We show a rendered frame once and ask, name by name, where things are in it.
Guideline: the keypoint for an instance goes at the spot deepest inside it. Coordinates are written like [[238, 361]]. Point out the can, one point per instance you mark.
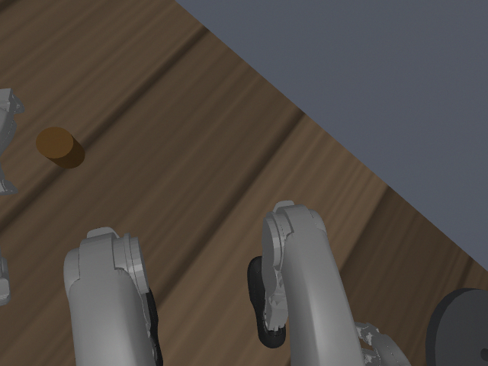
[[59, 146]]

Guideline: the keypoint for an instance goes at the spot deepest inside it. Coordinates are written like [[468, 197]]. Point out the right robot hand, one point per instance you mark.
[[385, 351]]

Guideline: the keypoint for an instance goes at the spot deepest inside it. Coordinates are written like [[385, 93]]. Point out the left robot hand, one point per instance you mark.
[[9, 105]]

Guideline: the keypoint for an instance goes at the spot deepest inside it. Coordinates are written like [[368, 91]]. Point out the floor lamp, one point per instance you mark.
[[457, 334]]

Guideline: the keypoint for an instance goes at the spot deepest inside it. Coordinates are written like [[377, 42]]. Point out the right robot foot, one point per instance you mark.
[[270, 338]]

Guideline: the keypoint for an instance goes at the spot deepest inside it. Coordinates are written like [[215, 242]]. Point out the left robot foot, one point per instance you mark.
[[154, 328]]

